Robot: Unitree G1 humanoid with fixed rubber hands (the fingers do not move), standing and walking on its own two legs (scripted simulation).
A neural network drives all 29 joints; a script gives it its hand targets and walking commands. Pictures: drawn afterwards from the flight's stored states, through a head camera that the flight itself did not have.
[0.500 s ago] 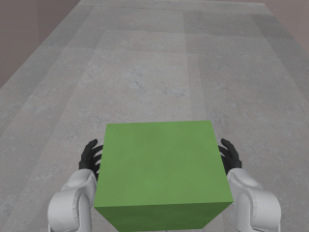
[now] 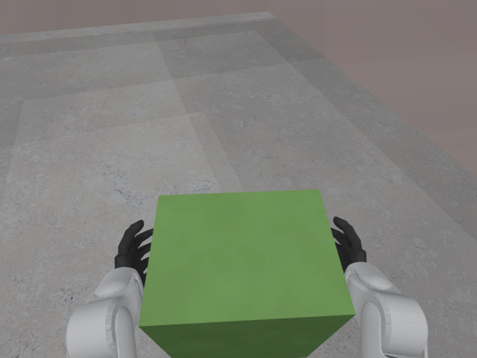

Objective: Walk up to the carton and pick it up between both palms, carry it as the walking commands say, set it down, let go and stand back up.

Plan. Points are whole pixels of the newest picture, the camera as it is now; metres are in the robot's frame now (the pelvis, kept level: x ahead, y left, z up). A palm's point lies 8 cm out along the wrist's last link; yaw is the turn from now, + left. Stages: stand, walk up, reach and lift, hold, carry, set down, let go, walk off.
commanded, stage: carry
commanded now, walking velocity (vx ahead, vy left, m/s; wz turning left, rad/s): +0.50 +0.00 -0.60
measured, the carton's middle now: (241, 286) +0.23 +0.00 +0.02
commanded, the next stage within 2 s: none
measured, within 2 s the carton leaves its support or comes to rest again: neither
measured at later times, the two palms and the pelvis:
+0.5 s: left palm (191, 137) +0.54 +0.11 +0.07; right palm (336, 150) +0.51 -0.21 +0.07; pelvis +0.29 -0.03 +0.00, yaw -7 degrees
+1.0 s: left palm (190, 94) +0.70 +0.12 +0.08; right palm (317, 109) +0.64 -0.19 +0.09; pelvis +0.44 +0.01 -0.01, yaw -11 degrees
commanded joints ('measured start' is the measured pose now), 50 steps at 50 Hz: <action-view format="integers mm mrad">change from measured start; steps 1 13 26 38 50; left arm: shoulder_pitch -397 -354 -403 -336 -413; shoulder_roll -724 -685 -826 -660 -714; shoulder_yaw -749 -740 -779 -693 -726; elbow -118 -141 -137 -79 -74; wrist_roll -219 -169 -255 -177 -230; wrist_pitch -30 -25 -48 -14 -4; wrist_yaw -127 -65 -150 -117 -112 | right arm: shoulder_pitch -383 -358 -383 -422 -400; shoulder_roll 728 626 793 687 703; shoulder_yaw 678 676 710 722 644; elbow -129 -203 -178 -147 -70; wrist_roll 199 234 197 212 189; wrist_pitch -17 7 -22 40 27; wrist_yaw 108 129 127 119 107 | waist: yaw -18 -23 -4 -6 -8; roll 127 250 -43 -31 68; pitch -126 -74 -256 -213 -258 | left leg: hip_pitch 311 465 -67 135 197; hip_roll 320 192 30 78 106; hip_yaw -297 69 -217 -167 -195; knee -275 -126 442 -43 85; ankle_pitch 79 1060 -160 289 654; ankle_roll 64 -20 -68 -64 -5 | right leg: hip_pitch -259 -104 366 236 218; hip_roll -103 92 -247 -150 -123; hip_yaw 20 -266 44 -14 -11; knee -42 -551 -803 -622 -587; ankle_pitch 65 356 966 516 509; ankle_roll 20 -11 -97 -7 33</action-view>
